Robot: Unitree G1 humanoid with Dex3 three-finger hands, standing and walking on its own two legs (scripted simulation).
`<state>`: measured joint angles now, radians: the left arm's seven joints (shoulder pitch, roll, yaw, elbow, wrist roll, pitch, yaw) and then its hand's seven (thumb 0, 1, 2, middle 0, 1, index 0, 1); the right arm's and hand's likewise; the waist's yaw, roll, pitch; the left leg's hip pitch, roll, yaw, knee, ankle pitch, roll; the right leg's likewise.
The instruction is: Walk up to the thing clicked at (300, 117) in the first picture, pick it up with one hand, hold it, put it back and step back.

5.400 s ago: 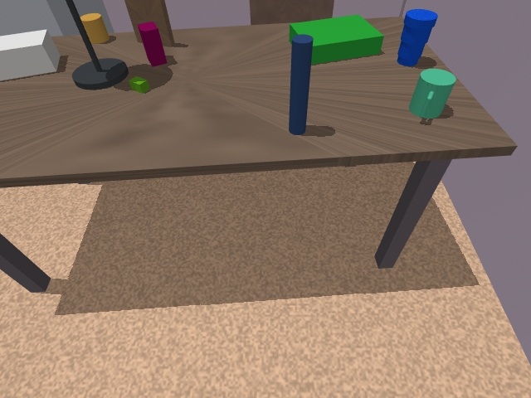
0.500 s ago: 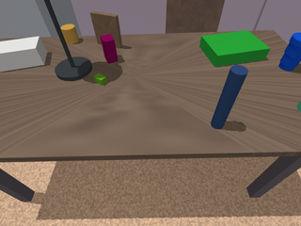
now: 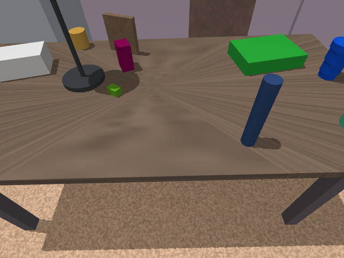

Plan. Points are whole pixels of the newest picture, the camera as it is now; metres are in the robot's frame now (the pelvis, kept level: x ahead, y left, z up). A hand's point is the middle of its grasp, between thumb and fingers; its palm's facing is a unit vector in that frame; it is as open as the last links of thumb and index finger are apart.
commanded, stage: stand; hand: right
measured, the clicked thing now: (258, 115) +0.46 -0.22 +0.06
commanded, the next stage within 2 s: rise first in 0.60 s
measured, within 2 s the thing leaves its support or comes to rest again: neither
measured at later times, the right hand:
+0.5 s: hand out of the picture +0.07 -0.25 -0.16, palm faces -0.03 +0.94 -0.33, open 7.4 cm
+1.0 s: hand (283, 244) +0.18 -0.25 -0.11, palm faces +0.22 +0.92 -0.32, open 12.2 cm
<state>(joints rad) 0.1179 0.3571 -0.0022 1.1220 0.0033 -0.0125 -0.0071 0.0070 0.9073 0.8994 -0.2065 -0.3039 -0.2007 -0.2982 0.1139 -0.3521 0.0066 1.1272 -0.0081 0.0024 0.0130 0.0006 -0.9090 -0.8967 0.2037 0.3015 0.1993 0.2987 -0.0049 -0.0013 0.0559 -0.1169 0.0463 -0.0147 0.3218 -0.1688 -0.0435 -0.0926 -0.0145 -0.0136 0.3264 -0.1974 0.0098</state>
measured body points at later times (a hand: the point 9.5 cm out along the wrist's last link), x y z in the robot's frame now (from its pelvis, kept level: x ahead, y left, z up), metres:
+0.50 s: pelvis +0.00 +0.00 +0.00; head +0.01 +0.00 +0.45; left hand +0.07 +0.30 -0.13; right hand +0.07 -0.30 -0.13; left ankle +0.01 +0.15 -0.75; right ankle -0.01 -0.12 -0.75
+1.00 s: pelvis -0.01 +0.01 -0.01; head +0.02 +0.01 +0.44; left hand +0.17 +0.28 -0.11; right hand +0.16 -0.30 -0.09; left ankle +0.01 +0.15 -0.75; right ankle -0.01 -0.12 -0.75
